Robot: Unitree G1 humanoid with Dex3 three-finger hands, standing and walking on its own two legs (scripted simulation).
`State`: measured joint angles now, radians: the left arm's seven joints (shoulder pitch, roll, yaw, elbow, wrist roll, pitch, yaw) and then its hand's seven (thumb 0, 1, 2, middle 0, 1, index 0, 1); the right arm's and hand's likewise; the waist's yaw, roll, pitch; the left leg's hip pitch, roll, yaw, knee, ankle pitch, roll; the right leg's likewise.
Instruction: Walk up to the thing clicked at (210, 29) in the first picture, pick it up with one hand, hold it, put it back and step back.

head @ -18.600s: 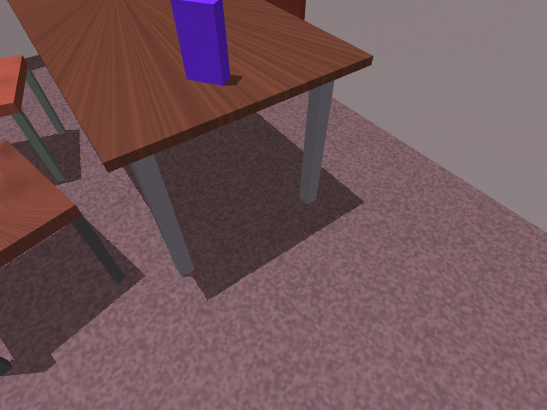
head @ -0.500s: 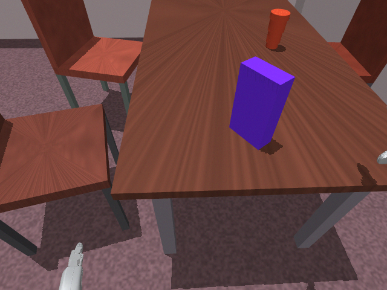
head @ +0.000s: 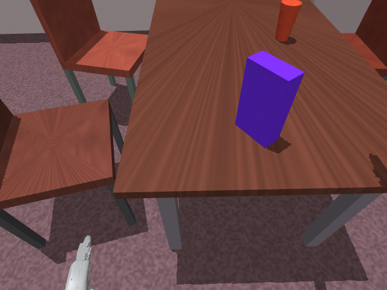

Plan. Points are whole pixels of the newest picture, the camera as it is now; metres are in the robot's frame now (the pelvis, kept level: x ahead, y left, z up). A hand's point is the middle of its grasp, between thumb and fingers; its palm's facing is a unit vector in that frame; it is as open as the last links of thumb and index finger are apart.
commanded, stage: go down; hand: right
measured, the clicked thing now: (264, 102) +0.54 -0.15 +0.09
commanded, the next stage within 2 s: approach in 1.10 s
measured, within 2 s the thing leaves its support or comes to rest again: neither
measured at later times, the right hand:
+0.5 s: hand out of the picture +0.39 -0.35 +0.20, palm faces +0.18 +0.98 -0.01, open 16.9 cm
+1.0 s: hand out of the picture +0.41 -0.36 +0.20, palm faces +0.17 +0.99 -0.01, open 16.9 cm
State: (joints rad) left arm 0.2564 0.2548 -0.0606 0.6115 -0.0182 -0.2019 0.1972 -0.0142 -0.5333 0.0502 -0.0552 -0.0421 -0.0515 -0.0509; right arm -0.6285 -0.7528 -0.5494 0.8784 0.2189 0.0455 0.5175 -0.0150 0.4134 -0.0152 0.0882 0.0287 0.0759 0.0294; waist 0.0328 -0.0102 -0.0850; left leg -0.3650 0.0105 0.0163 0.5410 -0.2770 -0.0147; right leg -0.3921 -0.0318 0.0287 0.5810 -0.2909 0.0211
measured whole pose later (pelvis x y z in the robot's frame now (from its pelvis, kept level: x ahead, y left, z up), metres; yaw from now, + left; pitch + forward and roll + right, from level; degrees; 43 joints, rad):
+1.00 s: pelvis +0.00 -0.01 -0.01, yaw +1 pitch +9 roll +2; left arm 0.27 0.25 -0.08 0.56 -0.02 -0.18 0.17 -0.01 -0.53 0.06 -0.06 -0.05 -0.05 -0.06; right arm -0.78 -0.84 -0.54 1.04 0.17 0.02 0.51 -0.01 0.40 -0.03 0.08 0.03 0.07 0.03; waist 0.07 -0.01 -0.10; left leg -0.45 0.00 0.01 0.59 -0.30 -0.02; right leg -0.49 -0.04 0.03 0.65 -0.33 0.02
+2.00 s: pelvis -0.01 -0.01 -0.03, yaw +2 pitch +15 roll +2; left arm 0.29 0.23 0.03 0.36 0.02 -0.07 0.04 -0.01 -0.54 0.05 -0.07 -0.06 -0.07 -0.06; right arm -0.81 -0.44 -0.42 1.01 0.08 -0.22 0.06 -0.02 0.45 -0.02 0.06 0.02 0.05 0.03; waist 0.14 -0.02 -0.13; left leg -0.69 -0.01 -0.01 0.80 -0.36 -0.03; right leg -0.71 -0.05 0.01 0.86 -0.40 0.01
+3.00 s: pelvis -0.01 -0.01 -0.03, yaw +2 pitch +13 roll +1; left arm 0.32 0.23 0.07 0.34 0.02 -0.08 0.02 -0.01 -0.53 0.05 -0.06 -0.05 -0.07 -0.05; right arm -0.84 -0.35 -0.36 0.99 0.07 -0.23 -0.04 -0.01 0.32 -0.25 0.68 0.46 0.70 0.47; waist 0.12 -0.01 -0.11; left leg -0.66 0.00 -0.02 0.79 -0.35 -0.02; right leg -0.67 -0.04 0.00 0.82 -0.38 0.01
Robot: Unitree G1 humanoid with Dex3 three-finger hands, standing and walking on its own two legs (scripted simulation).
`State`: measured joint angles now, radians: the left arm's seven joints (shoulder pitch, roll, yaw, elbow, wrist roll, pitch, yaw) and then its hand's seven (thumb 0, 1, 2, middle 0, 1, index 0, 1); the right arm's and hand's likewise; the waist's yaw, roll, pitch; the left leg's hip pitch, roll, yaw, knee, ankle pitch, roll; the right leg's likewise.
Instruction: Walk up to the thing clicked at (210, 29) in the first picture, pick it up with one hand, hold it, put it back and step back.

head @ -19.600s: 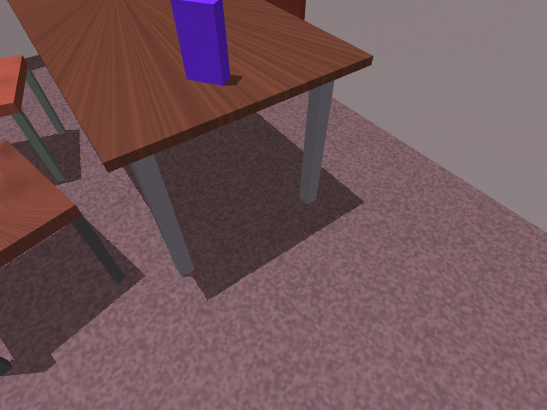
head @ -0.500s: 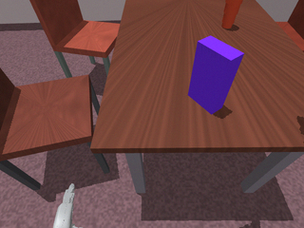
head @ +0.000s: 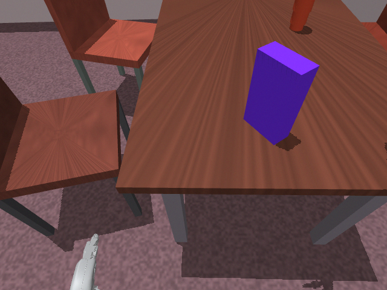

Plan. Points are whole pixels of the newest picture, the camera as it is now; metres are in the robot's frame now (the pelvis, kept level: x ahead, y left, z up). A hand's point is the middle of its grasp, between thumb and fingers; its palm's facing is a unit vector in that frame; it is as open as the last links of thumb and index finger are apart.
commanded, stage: go down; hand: right
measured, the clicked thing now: (274, 97) +0.54 -0.15 +0.09
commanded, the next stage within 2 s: approach in 0.10 s
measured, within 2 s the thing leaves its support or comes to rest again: neither
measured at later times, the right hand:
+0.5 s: hand (382, 106) +0.43 -0.32 +0.16, palm faces +0.13 +0.99 +0.01, open 17.1 cm
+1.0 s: hand (303, 112) +0.48 -0.20 +0.10, palm faces +0.19 +0.98 +0.01, open 17.2 cm
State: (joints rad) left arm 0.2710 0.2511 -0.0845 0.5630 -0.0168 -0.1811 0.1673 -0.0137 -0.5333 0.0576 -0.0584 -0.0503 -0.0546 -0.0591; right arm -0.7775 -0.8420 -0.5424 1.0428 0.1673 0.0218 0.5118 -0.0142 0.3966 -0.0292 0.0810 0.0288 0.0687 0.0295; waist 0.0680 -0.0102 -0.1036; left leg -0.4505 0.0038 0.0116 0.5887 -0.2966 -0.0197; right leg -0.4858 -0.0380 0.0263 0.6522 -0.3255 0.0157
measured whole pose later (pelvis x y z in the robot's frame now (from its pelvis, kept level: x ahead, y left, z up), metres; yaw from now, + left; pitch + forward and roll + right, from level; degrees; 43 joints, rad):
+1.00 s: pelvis -0.01 +0.00 -0.03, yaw +2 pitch +15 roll +2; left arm 0.29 0.23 0.03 0.36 0.02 -0.07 0.04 -0.01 -0.54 0.05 -0.07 -0.06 -0.07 -0.06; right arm -0.81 -0.44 -0.42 1.01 0.08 -0.22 0.06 -0.02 0.45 -0.02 0.06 0.02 0.05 0.03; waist 0.14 -0.02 -0.13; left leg -0.69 -0.01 -0.01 0.80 -0.36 -0.03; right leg -0.71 -0.05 0.01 0.86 -0.40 0.01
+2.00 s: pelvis -0.02 +0.00 -0.02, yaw +2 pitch +13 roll +1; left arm 0.32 0.23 0.07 0.34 0.02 -0.08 0.02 -0.01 -0.53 0.05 -0.06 -0.05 -0.07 -0.05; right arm -0.84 -0.35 -0.36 0.99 0.07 -0.23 -0.04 -0.01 0.32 -0.25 0.68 0.46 0.70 0.47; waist 0.12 -0.01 -0.11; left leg -0.66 0.00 -0.02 0.79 -0.35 -0.02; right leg -0.67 -0.04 0.00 0.82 -0.38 0.01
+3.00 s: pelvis -0.01 +0.00 -0.02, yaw +2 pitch +13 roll +1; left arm 0.28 0.23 0.06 0.38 0.02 -0.08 0.01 -0.01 -0.51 0.03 -0.05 -0.05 -0.07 -0.04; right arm -0.85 -0.38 -0.38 1.03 0.06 -0.23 -0.02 -0.05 0.48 -0.87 0.80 0.99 0.95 1.07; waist 0.13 -0.01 -0.12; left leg -0.64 0.00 -0.02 0.76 -0.35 -0.03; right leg -0.66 -0.04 0.00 0.80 -0.38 0.01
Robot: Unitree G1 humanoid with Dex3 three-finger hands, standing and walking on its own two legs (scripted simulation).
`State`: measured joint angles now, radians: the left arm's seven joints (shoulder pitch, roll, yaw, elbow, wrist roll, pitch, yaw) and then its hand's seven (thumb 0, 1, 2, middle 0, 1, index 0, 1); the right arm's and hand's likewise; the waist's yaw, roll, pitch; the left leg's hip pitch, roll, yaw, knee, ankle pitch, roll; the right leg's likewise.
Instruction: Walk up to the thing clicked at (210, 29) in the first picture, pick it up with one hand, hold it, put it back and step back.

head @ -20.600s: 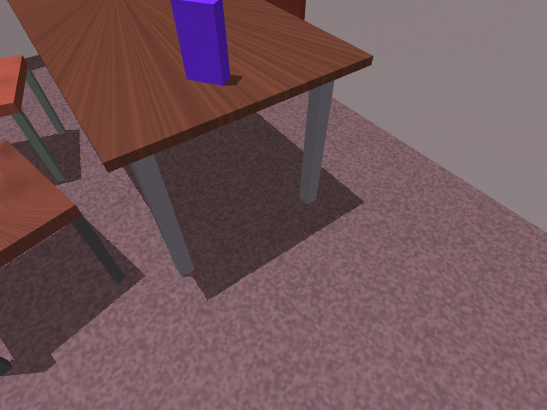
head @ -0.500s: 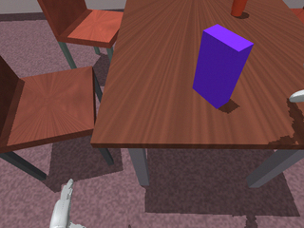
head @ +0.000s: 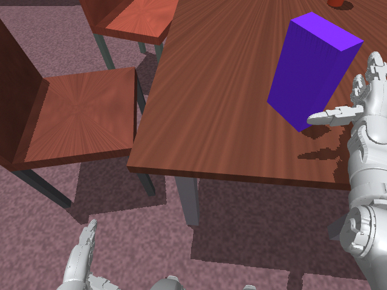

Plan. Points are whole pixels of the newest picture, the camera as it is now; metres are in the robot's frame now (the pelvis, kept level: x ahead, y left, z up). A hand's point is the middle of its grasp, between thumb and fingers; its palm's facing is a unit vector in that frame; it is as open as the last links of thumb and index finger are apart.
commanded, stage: close in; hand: right
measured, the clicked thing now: (304, 78) +0.54 -0.16 +0.12
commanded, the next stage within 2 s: rest palm in 0.08 s
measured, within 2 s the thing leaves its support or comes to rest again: neither
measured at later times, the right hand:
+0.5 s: hand (314, 92) +0.49 -0.17 +0.13, palm faces +0.19 +0.98 +0.01, open 17.1 cm
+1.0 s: hand (319, 91) +0.49 -0.18 +0.13, palm faces +0.21 +0.98 +0.01, open 12.5 cm
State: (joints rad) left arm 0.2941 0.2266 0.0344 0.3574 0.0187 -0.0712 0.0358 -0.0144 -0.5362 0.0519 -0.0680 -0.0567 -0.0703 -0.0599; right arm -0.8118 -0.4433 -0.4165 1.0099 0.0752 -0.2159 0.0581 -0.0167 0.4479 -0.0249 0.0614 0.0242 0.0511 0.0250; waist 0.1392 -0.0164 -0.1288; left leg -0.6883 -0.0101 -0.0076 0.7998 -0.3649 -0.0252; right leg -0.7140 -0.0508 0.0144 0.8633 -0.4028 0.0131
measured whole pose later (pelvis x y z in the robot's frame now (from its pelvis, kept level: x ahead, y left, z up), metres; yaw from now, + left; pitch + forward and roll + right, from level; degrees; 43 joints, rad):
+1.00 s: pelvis +0.00 +0.00 +0.00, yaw +0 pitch +13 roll +1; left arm 0.32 0.23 0.07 0.34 0.02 -0.08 0.02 -0.01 -0.53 0.05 -0.06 -0.05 -0.07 -0.05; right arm -0.84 -0.35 -0.36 0.99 0.07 -0.23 -0.04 -0.01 0.32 -0.25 0.68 0.46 0.70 0.47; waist 0.12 -0.01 -0.11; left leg -0.66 0.00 -0.02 0.79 -0.35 -0.02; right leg -0.67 -0.04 0.00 0.82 -0.38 0.01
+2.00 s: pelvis +0.00 +0.00 +0.01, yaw +0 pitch +13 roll +1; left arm 0.28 0.23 0.06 0.38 0.02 -0.08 0.01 -0.01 -0.51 0.03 -0.05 -0.05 -0.07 -0.04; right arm -0.85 -0.38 -0.38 1.03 0.06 -0.23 -0.02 -0.05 0.48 -0.87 0.80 0.99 0.95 1.07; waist 0.13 -0.01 -0.12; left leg -0.64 0.00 -0.02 0.76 -0.35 -0.03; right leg -0.66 -0.04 0.00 0.80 -0.38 0.01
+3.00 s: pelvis +0.00 +0.00 +0.01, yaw +0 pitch +12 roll +1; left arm 0.29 0.22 0.05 0.38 0.02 -0.08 0.02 -0.01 -0.52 0.04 -0.06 -0.05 -0.06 -0.05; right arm -0.83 -0.38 -0.36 0.99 0.06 -0.20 -0.02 -0.05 0.47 -0.84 0.81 1.01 0.94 1.10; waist 0.12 -0.01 -0.10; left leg -0.62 0.00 -0.02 0.75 -0.35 -0.03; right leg -0.63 -0.04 0.00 0.79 -0.38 0.01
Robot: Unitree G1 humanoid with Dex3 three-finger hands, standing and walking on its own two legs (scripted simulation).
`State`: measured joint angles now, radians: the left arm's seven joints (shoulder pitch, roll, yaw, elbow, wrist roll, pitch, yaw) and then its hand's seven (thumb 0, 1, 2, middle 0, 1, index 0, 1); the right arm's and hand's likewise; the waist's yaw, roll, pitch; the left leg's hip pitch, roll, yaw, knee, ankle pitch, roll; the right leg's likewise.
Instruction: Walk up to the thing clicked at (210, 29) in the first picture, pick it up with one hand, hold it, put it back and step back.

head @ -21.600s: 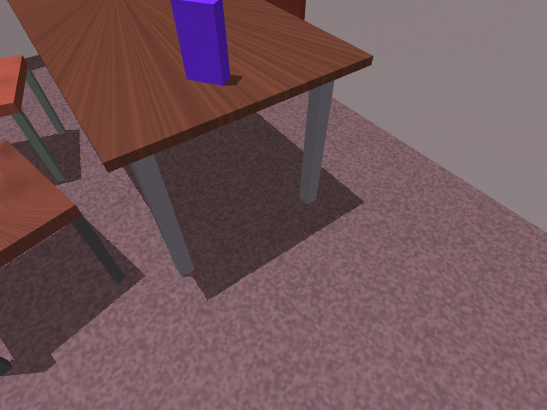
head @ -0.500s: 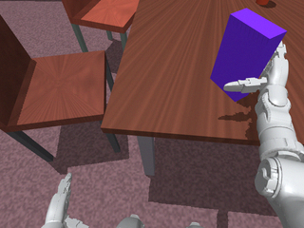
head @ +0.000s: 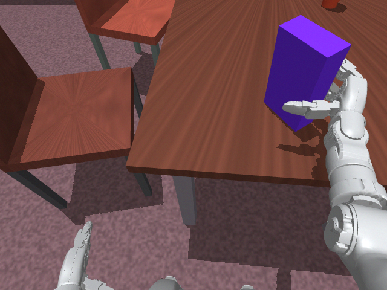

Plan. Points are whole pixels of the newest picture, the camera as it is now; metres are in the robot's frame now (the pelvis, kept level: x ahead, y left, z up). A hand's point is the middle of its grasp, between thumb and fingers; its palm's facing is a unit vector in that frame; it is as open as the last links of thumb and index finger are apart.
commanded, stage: close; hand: right
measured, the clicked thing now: (297, 79) +0.54 -0.16 +0.12
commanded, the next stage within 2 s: none
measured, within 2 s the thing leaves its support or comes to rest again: neither
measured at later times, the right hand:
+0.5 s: hand (320, 87) +0.50 -0.19 +0.13, palm faces +0.22 +0.98 +0.00, open 9.7 cm
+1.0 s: hand (323, 88) +0.50 -0.19 +0.13, palm faces +0.22 +0.98 +0.02, open 9.6 cm
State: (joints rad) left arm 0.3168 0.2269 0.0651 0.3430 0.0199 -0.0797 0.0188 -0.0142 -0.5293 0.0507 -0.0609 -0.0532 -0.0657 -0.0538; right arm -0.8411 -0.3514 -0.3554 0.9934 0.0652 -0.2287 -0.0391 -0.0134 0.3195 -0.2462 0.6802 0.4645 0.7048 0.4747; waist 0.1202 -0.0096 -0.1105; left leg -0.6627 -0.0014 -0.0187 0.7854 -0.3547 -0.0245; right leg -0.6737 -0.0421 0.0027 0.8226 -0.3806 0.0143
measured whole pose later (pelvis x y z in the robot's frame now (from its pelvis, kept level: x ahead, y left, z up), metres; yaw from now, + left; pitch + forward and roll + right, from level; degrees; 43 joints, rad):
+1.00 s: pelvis +0.01 +0.00 +0.00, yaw +0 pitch +13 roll +1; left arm 0.28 0.23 0.06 0.38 0.02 -0.08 0.01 -0.01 -0.51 0.03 -0.05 -0.05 -0.07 -0.04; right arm -0.85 -0.38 -0.38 1.03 0.06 -0.23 -0.02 -0.05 0.48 -0.87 0.80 0.99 0.95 1.07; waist 0.13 -0.01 -0.12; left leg -0.64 0.00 -0.02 0.76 -0.35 -0.03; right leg -0.66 -0.04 0.00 0.80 -0.38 0.01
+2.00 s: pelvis +0.01 +0.00 +0.00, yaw +0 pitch +12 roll +1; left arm 0.29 0.22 0.05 0.38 0.02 -0.08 0.02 -0.01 -0.52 0.04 -0.06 -0.05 -0.06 -0.05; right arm -0.83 -0.38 -0.36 0.99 0.06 -0.20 -0.02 -0.05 0.47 -0.84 0.81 1.01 0.94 1.10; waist 0.12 -0.01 -0.10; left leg -0.62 0.00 -0.02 0.75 -0.35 -0.03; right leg -0.63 -0.04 0.00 0.79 -0.38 0.01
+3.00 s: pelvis +0.00 +0.00 +0.00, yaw +0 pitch +12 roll +1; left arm 0.30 0.22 0.04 0.37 0.02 -0.10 0.02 -0.01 -0.54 0.06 -0.06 -0.06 -0.06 -0.06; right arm -0.85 -0.40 -0.35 1.01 0.06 -0.19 0.00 -0.05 0.44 -0.85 0.82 0.99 0.94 1.07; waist 0.12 0.00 -0.10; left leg -0.63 0.00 -0.02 0.75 -0.34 -0.03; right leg -0.64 -0.04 0.01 0.80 -0.37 0.01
